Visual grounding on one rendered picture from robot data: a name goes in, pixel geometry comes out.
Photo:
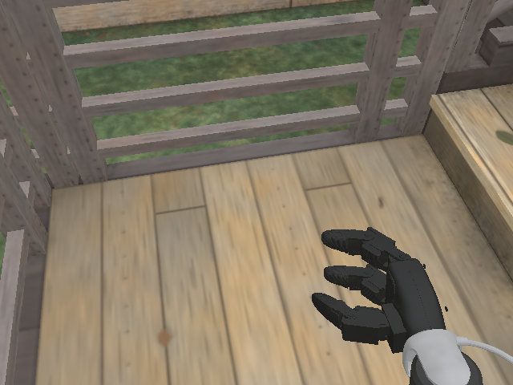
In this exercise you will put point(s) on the robot right forearm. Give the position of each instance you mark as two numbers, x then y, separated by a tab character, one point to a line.
432	357

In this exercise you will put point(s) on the right robot hand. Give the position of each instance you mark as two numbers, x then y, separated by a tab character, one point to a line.
405	293

